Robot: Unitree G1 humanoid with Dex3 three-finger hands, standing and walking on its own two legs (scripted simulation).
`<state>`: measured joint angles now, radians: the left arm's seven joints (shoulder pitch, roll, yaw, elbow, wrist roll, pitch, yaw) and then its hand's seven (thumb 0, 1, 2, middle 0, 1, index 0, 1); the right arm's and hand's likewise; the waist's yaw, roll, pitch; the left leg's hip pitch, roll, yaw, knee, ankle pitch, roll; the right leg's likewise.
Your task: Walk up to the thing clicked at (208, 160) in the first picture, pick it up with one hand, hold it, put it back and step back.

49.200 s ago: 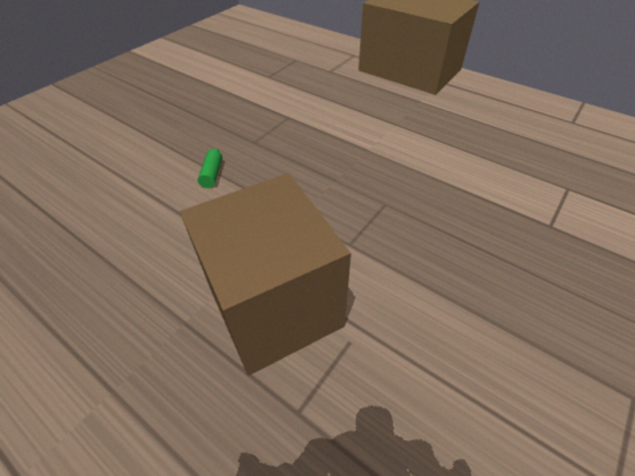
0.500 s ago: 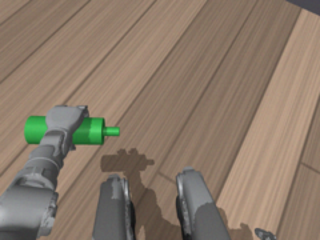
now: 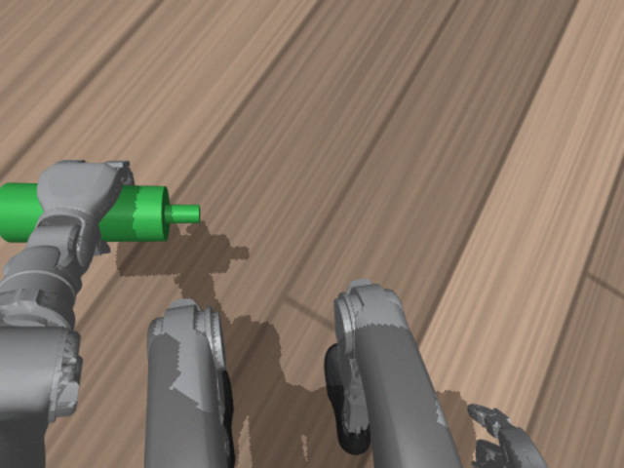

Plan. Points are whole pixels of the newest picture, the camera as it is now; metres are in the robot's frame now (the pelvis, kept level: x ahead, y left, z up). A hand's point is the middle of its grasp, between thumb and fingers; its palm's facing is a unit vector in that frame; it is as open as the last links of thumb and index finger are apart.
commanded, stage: crouch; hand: left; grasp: from above
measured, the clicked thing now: (110, 213) +0.45 +0.24 -0.19
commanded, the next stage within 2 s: lower in 0.68 s
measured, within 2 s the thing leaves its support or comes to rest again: neither
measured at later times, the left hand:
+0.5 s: hand (113, 218) +0.45 +0.25 -0.23, palm faces -0.48 +0.01 -0.88, open 10.8 cm
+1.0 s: hand (118, 222) +0.46 +0.26 -0.27, palm faces -0.51 +0.00 -0.86, open 10.8 cm
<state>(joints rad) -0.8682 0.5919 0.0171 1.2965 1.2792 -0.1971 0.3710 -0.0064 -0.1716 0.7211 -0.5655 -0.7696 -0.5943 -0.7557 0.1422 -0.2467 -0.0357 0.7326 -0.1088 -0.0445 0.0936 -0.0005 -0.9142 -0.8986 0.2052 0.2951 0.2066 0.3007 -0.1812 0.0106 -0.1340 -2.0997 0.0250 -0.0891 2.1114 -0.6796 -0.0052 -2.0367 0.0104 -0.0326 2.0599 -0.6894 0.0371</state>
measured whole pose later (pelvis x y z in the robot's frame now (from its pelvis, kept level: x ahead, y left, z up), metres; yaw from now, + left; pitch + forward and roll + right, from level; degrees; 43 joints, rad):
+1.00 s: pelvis -0.01 +0.00 -0.09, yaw -3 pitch +34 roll -8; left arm -1.00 0.76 0.03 1.49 1.31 -0.27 0.37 -0.01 -0.16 0.70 -0.56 -0.77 -0.59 -0.76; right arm 0.13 -0.27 0.07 0.74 -0.14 -0.04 0.13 0.00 -0.92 -0.90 0.21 0.30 0.21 0.30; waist -0.25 -0.03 -0.02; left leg -2.32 0.02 -0.15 2.41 -0.68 -0.02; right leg -2.24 0.03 -0.07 2.33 -0.68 0.04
